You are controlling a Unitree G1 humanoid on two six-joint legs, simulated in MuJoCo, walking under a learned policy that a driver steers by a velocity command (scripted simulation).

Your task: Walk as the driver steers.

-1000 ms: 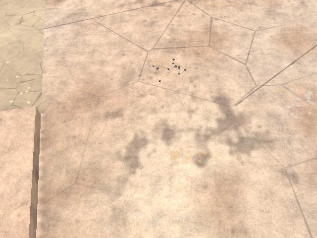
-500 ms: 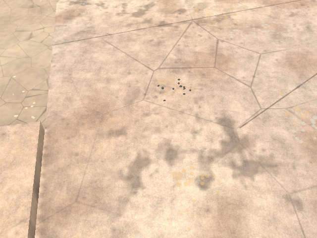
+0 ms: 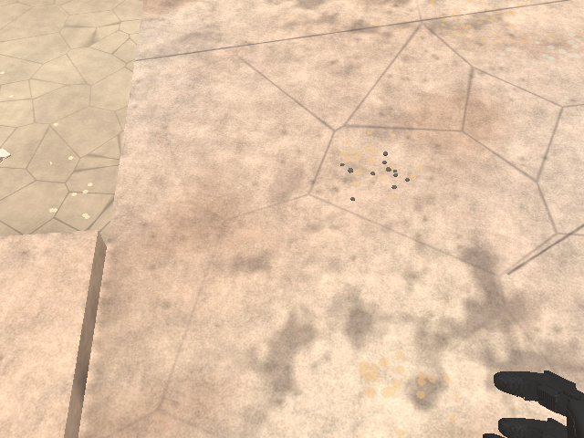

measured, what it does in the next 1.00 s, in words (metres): walks ahead: right foot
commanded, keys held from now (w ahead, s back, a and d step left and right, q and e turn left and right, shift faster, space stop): w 0.86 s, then w+e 0.14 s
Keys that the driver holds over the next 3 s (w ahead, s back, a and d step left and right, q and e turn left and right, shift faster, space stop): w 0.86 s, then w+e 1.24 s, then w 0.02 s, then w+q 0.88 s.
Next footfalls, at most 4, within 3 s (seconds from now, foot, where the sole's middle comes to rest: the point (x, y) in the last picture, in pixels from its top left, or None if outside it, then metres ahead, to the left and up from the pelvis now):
0.54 right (388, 420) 0.50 -0.12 -0.76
1.08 left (293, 290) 0.81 0.12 -0.76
1.60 right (414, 232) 1.02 -0.20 -0.76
2.08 left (400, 141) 1.38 -0.17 -0.76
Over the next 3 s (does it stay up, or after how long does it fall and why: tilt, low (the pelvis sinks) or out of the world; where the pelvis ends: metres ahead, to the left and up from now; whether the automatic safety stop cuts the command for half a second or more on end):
stays up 1.55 -0.42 0.01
